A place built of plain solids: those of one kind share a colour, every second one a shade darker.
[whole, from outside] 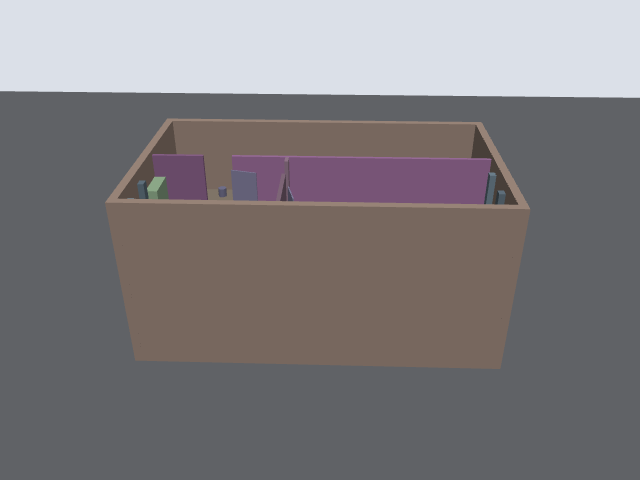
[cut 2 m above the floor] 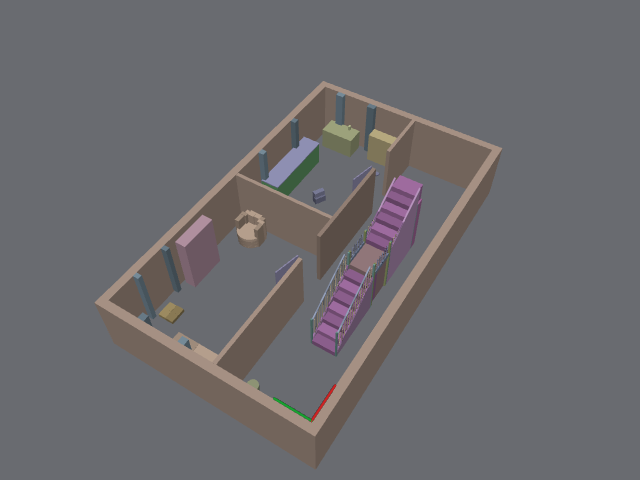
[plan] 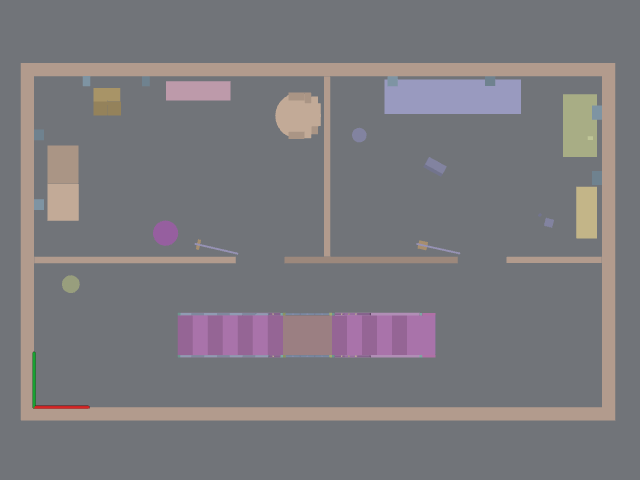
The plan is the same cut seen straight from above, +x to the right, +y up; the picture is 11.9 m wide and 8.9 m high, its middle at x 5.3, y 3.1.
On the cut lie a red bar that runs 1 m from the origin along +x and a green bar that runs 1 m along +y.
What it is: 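A home built round its stair; the hall at the stair's foot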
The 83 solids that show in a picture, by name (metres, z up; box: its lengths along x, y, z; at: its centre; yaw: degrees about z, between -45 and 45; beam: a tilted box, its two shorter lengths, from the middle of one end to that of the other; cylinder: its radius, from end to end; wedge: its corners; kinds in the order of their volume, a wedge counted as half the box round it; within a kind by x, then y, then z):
{
 "wall_1": {"box": [0.25, 6.64, 5.42], "at": [-0.12, 3.07, 2.66]},
 "wall_2": {"box": [3.74, 0.12, 2.81], "at": [1.87, 2.73, 1.35]},
 "wall_3": {"box": [11.03, 0.25, 5.42], "at": [5.26, -0.12, 2.66]},
 "wall_4": {"box": [11.03, 0.25, 5.42], "at": [5.26, 6.26, 2.66]},
 "wall_5": {"box": [0.12, 3.35, 2.81], "at": [5.43, 4.46, 1.35]},
 "wall_6": {"box": [3.22, 0.12, 2.81], "at": [6.25, 2.73, 1.35]},
 "wall_7": {"box": [1.77, 0.12, 2.81], "at": [9.64, 2.73, 1.35]},
 "wall_8": {"box": [0.25, 6.64, 5.42], "at": [10.65, 3.07, 2.66]},
 "step_1": {"wedge": [[2.66, 0.97, -0.05], [2.66, 0.97, 0.18], [2.66, 1.7, -0.05], [2.66, 1.7, 0.18], [3.5, 0.97, -0.05], [3.5, 0.97, 0.19], [3.5, 1.7, -0.05], [3.5, 1.7, 0.19]]},
 "step_2": {"wedge": [[2.94, 0.97, -0.05], [2.94, 0.97, 0.37], [2.94, 1.7, -0.05], [2.94, 1.7, 0.37], [3.78, 0.97, -0.05], [3.78, 0.97, 0.38], [3.78, 1.7, -0.05], [3.78, 1.7, 0.38]]},
 "step_3": {"wedge": [[3.22, 0.97, -0.05], [3.22, 0.97, 0.55], [3.22, 1.7, -0.05], [3.22, 1.7, 0.55], [4.06, 0.97, -0.05], [4.06, 0.97, 0.56], [4.06, 1.7, -0.05], [4.06, 1.7, 0.56]]},
 "step_4": {"wedge": [[3.5, 0.97, -0.05], [3.5, 0.97, 0.73], [3.5, 1.7, -0.05], [3.5, 1.7, 0.73], [4.33, 0.97, -0.05], [4.33, 0.97, 0.75], [4.33, 1.7, -0.05], [4.33, 1.7, 0.75]]},
 "step_5": {"wedge": [[3.78, 0.97, -0.05], [3.78, 0.97, 0.92], [3.78, 1.7, -0.05], [3.78, 1.7, 0.92], [4.61, 0.97, -0.05], [4.61, 0.97, 0.93], [4.61, 1.7, -0.05], [4.61, 1.7, 0.93]]},
 "step_6": {"wedge": [[4.05, 0.97, -0.05], [4.05, 0.97, 1.1], [4.05, 1.7, -0.05], [4.05, 1.7, 1.1], [4.89, 0.97, -0.05], [4.89, 0.97, 1.11], [4.89, 1.7, -0.05], [4.89, 1.7, 1.11]]},
 "step_7": {"wedge": [[4.33, 0.97, -0.05], [4.33, 0.97, 1.29], [4.33, 1.7, -0.05], [4.33, 1.7, 1.29], [4.91, 0.97, -0.05], [4.91, 0.97, 1.29], [4.91, 1.7, -0.05], [4.91, 1.7, 1.29]]},
 "step_8": {"wedge": [[5.52, 0.97, -0.05], [5.52, 0.97, 1.65], [5.52, 1.7, -0.05], [5.52, 1.7, 1.65], [6.36, 0.97, -0.05], [6.36, 0.97, 1.67], [6.36, 1.7, -0.05], [6.36, 1.7, 1.67]]},
 "step_9": {"wedge": [[5.8, 0.97, -0.05], [5.8, 0.97, 1.84], [5.8, 1.7, -0.05], [5.8, 1.7, 1.84], [6.64, 0.97, -0.05], [6.64, 0.97, 1.85], [6.64, 1.7, -0.05], [6.64, 1.7, 1.85]]},
 "step_10": {"wedge": [[6.08, 0.97, -0.05], [6.08, 0.97, 2.02], [6.08, 1.7, -0.05], [6.08, 1.7, 2.02], [6.92, 0.97, -0.05], [6.92, 0.97, 2.04], [6.92, 1.7, -0.05], [6.92, 1.7, 2.04]]},
 "step_11": {"wedge": [[6.36, 0.97, -0.05], [6.36, 0.97, 2.2], [6.36, 1.7, -0.05], [6.36, 1.7, 2.2], [7.2, 0.97, -0.05], [7.2, 0.97, 2.22], [7.2, 1.7, -0.05], [7.2, 1.7, 2.22]]},
 "step_12": {"wedge": [[6.64, 0.97, -0.05], [6.64, 0.97, 2.39], [6.64, 1.7, -0.05], [6.64, 1.7, 2.39], [7.44, 0.97, -0.05], [7.44, 0.97, 2.4], [7.44, 1.7, -0.05], [7.44, 1.7, 2.4]]},
 "step_13": {"wedge": [[6.92, 0.97, -0.05], [6.92, 0.97, 2.57], [6.92, 1.7, -0.05], [6.92, 1.7, 2.57], [7.44, 0.97, -0.05], [7.44, 0.97, 2.58], [7.44, 1.7, -0.05], [7.44, 1.7, 2.58]]},
 "upper_partition_1": {"box": [8.03, 0.12, 2.51], "at": [4.01, 2.73, 3.96]},
 "upper_partition_2": {"box": [1.6, 0.12, 2.51], "at": [9.73, 2.73, 3.96]},
 "kitchen_units_units_1": {"box": [2.53, 0.62, 0.89], "at": [7.76, 5.77, 0.4]},
 "landing_1": {"box": [1.21, 0.73, 1.52], "at": [5.22, 1.33, 0.71]},
 "slotfit_living_seat_1": {"box": [0.58, 0.69, 0.5], "at": [0.54, 3.8, 0.2]},
 "slotfit_living_seat_2": {"box": [0.58, 0.71, 0.5], "at": [0.54, 4.5, 0.2]},
 "slotfit_living_seat_3": {"box": [0.3, 0.14, 0.84], "at": [4.87, 5.04, 0.37]},
 "slotfit_living_seat_4": {"box": [0.3, 0.15, 0.84], "at": [4.87, 5.76, 0.37]},
 "slotfit_living_seat_5": {"cylinder": 0.42, "from": [4.89, 5.4, -0.05], "to": [4.89, 5.4, 0.41]},
 "slotfit_living_seat_6": {"cylinder": 0.42, "from": [4.89, 5.4, -0.05], "to": [4.89, 5.4, 0.31]},
 "slotfit_living_seat_7": {"box": [0.12, 0.23, 0.84], "at": [5.08, 5.1, 0.37]},
 "slotfit_living_seat_8": {"box": [0.12, 0.2, 0.84], "at": [5.08, 5.74, 0.37]},
 "slotfit_living_seat_9": {"box": [0.12, 0.15, 0.84], "at": [5.2, 5.14, 0.37]},
 "slotfit_living_seat_10": {"box": [0.12, 0.12, 0.84], "at": [5.2, 5.7, 0.37]},
 "slotfit_living_seat_11": {"box": [0.2, 0.23, 0.84], "at": [5.22, 5.52, 0.37]},
 "slotfit_living_seat_12": {"box": [0.17, 0.2, 0.84], "at": [5.23, 5.31, 0.37]},
 "curtains_1": {"box": [0.19, 0.25, 2.24], "at": [0.09, 3.49, 3.94]},
 "curtains_2": {"box": [0.19, 0.2, 2.24], "at": [0.09, 3.76, 1.18]},
 "curtains_3": {"box": [0.19, 0.25, 2.24], "at": [0.09, 4.74, 3.94]},
 "curtains_4": {"box": [0.19, 0.2, 2.24], "at": [0.09, 5.05, 1.18]},
 "curtains_5": {"box": [0.15, 0.19, 2.18], "at": [0.97, 6.05, 1.15]},
 "curtains_6": {"box": [0.15, 0.19, 2.18], "at": [2.07, 6.05, 1.15]},
 "curtains_7": {"box": [0.19, 0.19, 2.19], "at": [6.65, 6.05, 1.15]},
 "curtains_8": {"box": [0.19, 0.19, 2.19], "at": [8.45, 6.05, 1.15]},
 "curtains_9": {"box": [0.19, 0.27, 2.14], "at": [10.44, 4.25, 1.13]},
 "curtains_10": {"box": [0.19, 0.27, 2.21], "at": [10.44, 4.36, 3.92]},
 "curtains_11": {"box": [0.19, 0.27, 2.14], "at": [10.44, 5.46, 1.13]},
 "slotfit_living_storage_1": {"box": [1.2, 0.36, 1.94], "at": [3.04, 5.87, 0.92]},
 "slotfit_study_storage_1": {"box": [0.36, 1.06, 1.94], "at": [10.26, 3.64, 3.68]},
 "upper_split_1": {"box": [0.12, 0.34, 2.51], "at": [6.29, 2.96, 3.96]},
 "upper_split_2": {"box": [0.12, 2.1, 2.51], "at": [6.29, 5.08, 3.96]},
 "upper_floor_1": {"box": [3.21, 1.1, 0.18], "at": [9.05, 0.43, 2.67]},
 "slotfit_kitchen_wall_table_1": {"box": [0.63, 1.16, 0.81], "at": [10.12, 5.22, 0.35]},
 "slotfit_kitchen_storage_1": {"box": [0.39, 0.96, 1.15], "at": [10.24, 3.61, 0.53]},
 "plinth_1": {"wedge": [[2.71, 0.92, -0.05], [2.71, 0.92, 0.2], [2.71, 0.97, -0.05], [2.71, 0.97, 0.2], [4.56, 0.92, -0.05], [4.56, 0.92, 1.42], [4.56, 0.97, -0.05], [4.56, 0.97, 1.42]]},
 "plinth_2": {"wedge": [[2.71, 1.7, -0.05], [2.71, 1.7, 0.2], [2.71, 1.75, -0.05], [2.71, 1.75, 0.2], [4.56, 1.7, -0.05], [4.56, 1.7, 1.42], [4.56, 1.75, -0.05], [4.56, 1.75, 1.42]]},
 "plinth_3": {"wedge": [[5.57, 0.92, -0.05], [5.57, 0.92, 1.67], [5.57, 0.97, -0.05], [5.57, 0.97, 1.67], [7.15, 0.92, -0.05], [7.15, 0.92, 2.71], [7.15, 0.97, -0.05], [7.15, 0.97, 2.71]]},
 "plinth_4": {"wedge": [[5.57, 1.7, -0.05], [5.57, 1.7, 1.67], [5.57, 1.75, -0.05], [5.57, 1.75, 1.67], [7.15, 1.7, -0.05], [7.15, 1.7, 2.71], [7.15, 1.75, -0.05], [7.15, 1.75, 2.71]]},
 "doorleaf_door_1": {"box": [0.83, 0.039, 2.07], "at": [3.38, 2.94, 0.99], "yaw": -12.9},
 "doorleaf_door_2": {"box": [0.04, 0.83, 2.07], "at": [6.07, 4.39, 3.74], "yaw": 14.4},
 "doorleaf_door_3": {"box": [0.83, 0.036, 2.07], "at": [7.49, 2.94, 0.99], "yaw": -12.5},
 "doorleaf_door_4": {"box": [0.84, 0.041, 2.08], "at": [7.66, 2.94, 3.74], "yaw": -13.5},
 "clutter_kitchen_1": {"cylinder": 0.14, "from": [6.03, 5.05, -0.05], "to": [6.03, 5.05, 0.29]},
 "clutter_kitchen_2": {"box": [0.38, 0.19, 0.28], "at": [7.42, 4.44, 0.09], "yaw": -28.7},
 "clutter_kitchen_3": {"box": [0.38, 0.16, 0.46], "at": [7.45, 4.48, 0.18], "yaw": -28.7},
 "clutter_kitchen_4": {"box": [0.16, 0.16, 0.1], "at": [9.55, 3.42, 0.0], "yaw": -14.2},
 "slotfit_living_corner_1": {"cylinder": 0.23, "from": [2.44, 3.23, -0.05], "to": [2.44, 3.23, 0.34]},
 "kitchen_units_worktop_1": {"box": [2.53, 0.64, 0.04], "at": [7.76, 5.76, 0.86]},
 "head_guard_1": {"box": [0.25, 0.05, 3.71], "at": [7.32, 0.94, 1.8]},
 "clutter_living_1": {"box": [0.26, 0.26, 0.17], "at": [1.23, 5.54, 0.03], "yaw": 0.2},
 "clutter_living_2": {"box": [0.26, 0.25, 0.17], "at": [1.23, 5.79, 0.03], "yaw": 0.2},
 "clutter_living_3": {"box": [0.24, 0.25, 0.17], "at": [1.48, 5.79, 0.03], "yaw": 0.2},
 "clutter_living_4": {"box": [0.25, 0.26, 0.17], "at": [1.49, 5.54, 0.03], "yaw": 0.2},
 "slotfit_hallpiece_corner_1": {"cylinder": 0.16, "from": [0.68, 2.28, -0.05], "to": [0.68, 2.28, 0.24]},
 "clutter_clhall_1": {"cylinder": 0.14, "from": [8.87, 0.52, 2.71], "to": [8.87, 0.52, 3.06]},
 "guard_newel_1": {"box": [0.05, 0.05, 1.25], "at": [2.69, 0.94, 0.58]},
 "guard_newel_2": {"box": [0.05, 0.05, 1.25], "at": [2.69, 1.73, 0.58]},
 "guard_newel_3": {"box": [0.05, 0.05, 2.5], "at": [4.59, 0.94, 1.2]},
 "landing_guard_board_1": {"box": [0.86, 0.04, 0.15], "at": [5.07, 0.94, 1.49]},
 "landing_guard_board_2": {"box": [0.86, 0.04, 0.15], "at": [5.07, 1.73, 1.49]},
 "landing_guard_newel_1": {"box": [0.05, 0.05, 2.62], "at": [5.5, 0.94, 1.26]},
 "doorfit_door_1": {"box": [0.17, 0.16, 0.06], "at": [7.21, 3.0, 1.0], "yaw": -12.5}
}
